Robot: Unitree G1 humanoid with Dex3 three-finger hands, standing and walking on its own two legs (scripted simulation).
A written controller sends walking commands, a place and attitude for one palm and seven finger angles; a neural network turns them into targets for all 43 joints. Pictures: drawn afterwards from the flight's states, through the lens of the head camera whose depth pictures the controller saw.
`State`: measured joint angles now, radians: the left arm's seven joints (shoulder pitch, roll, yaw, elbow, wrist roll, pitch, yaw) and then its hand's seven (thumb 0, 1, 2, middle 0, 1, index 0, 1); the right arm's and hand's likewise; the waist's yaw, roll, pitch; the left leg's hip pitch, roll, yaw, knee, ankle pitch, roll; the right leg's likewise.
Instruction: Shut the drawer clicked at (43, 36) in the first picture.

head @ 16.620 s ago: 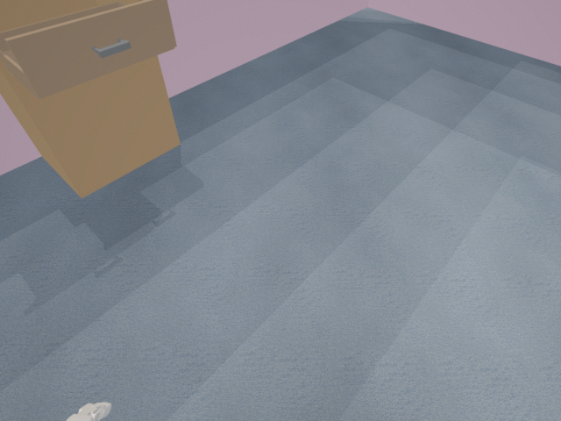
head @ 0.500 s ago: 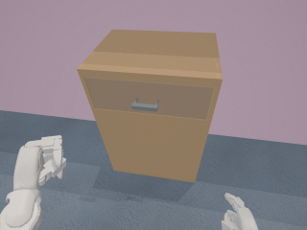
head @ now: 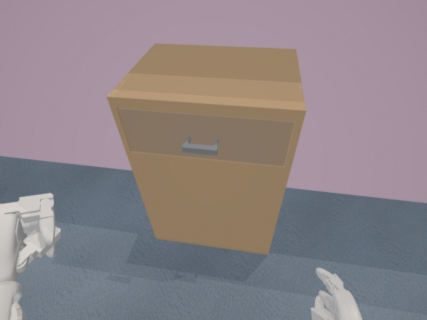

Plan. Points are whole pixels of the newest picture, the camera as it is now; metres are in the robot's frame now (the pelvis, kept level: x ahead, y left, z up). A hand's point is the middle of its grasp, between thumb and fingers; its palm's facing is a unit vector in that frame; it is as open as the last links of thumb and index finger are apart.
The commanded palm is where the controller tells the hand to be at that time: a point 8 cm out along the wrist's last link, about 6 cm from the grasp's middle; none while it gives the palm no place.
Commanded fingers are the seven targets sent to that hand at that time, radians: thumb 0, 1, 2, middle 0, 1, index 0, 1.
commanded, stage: step back with the hand held close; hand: left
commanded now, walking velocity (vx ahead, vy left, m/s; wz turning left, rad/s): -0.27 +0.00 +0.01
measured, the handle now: (201, 144) +0.63 +0.11 -0.05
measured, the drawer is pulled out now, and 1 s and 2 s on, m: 0.00 0.00 0.00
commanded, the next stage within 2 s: stop stepping back and stand still in 1.38 s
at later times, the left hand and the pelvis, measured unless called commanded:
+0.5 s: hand (33, 257) +0.15 +0.26 +0.15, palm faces +0.33 -0.81 -0.49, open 3.2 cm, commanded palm +0.09 +0.30 +0.17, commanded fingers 0.00 0.90 0.90 -1.40 -1.60 -1.40 -1.60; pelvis -0.05 +0.03 -0.01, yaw -1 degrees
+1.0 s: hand (24, 282) +0.12 +0.25 +0.16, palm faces +0.34 -0.82 -0.46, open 3.2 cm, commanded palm +0.04 +0.30 +0.17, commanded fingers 0.00 0.90 0.90 -1.40 -1.60 -1.40 -1.60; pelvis -0.09 +0.02 -0.02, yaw +0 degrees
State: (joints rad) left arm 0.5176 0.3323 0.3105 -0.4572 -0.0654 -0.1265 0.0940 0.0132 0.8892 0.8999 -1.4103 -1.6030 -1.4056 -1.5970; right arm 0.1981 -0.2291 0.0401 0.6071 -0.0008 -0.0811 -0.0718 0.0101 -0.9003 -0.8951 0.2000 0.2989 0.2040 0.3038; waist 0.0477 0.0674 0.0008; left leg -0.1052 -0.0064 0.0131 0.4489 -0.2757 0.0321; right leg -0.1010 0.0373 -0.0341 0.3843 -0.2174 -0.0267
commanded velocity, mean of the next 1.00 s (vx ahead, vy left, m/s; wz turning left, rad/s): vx -0.31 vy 0.00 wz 0.03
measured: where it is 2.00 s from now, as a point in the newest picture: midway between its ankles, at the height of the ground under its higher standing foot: outside the picture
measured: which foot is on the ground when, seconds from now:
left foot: down 0.00-1.00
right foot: down 0.00-1.00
